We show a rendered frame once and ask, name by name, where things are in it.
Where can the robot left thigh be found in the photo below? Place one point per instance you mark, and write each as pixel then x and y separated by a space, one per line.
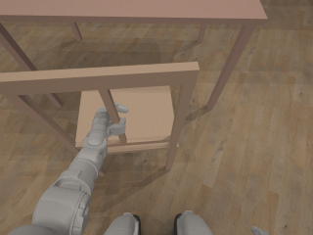
pixel 123 225

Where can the robot left hand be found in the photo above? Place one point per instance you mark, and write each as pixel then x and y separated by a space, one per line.
pixel 103 121

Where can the chair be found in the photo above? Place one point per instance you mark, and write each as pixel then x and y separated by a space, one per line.
pixel 150 124

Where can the left robot forearm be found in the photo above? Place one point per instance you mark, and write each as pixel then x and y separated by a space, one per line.
pixel 84 169

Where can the left robot shin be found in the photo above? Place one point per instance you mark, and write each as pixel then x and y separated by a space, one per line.
pixel 128 213

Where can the left robot upper arm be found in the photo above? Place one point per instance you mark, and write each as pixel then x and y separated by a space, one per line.
pixel 62 211

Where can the table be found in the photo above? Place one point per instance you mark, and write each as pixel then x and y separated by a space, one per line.
pixel 247 13

